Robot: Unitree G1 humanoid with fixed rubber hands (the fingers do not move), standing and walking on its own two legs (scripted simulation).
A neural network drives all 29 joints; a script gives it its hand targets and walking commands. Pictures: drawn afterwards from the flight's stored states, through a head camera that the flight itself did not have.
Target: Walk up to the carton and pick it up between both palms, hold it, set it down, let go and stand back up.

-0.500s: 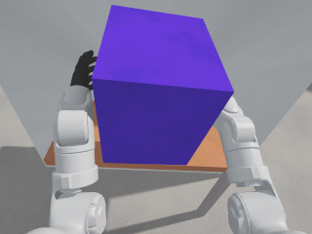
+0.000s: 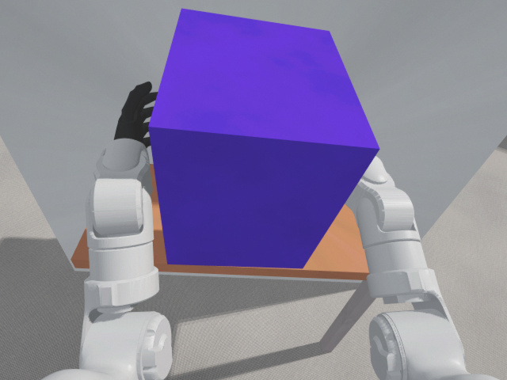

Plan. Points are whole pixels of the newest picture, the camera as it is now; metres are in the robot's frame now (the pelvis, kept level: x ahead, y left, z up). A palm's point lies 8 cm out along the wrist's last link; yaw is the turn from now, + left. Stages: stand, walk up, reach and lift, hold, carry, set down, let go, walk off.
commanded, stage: hold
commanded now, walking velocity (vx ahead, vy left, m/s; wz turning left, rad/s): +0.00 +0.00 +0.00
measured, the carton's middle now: (247, 149) +0.39 +0.01 +0.19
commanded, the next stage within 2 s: set down in 0.28 s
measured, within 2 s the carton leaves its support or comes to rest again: neither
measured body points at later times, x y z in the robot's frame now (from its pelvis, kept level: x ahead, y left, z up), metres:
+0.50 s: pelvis +0.00 +0.00 +0.00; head -0.03 +0.03 +0.45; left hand +0.37 +0.17 +0.23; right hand +0.38 -0.15 +0.22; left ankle +0.04 +0.12 -0.75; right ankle +0.00 -0.10 -0.75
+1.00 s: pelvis +0.03 -0.01 +0.00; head +0.03 +0.02 +0.45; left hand +0.40 +0.15 +0.16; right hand +0.40 -0.16 +0.14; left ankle +0.04 +0.12 -0.75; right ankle +0.00 -0.10 -0.75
